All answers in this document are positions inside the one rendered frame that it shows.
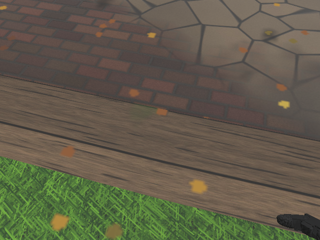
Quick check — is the robot right hand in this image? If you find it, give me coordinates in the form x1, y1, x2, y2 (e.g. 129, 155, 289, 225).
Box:
276, 213, 320, 240

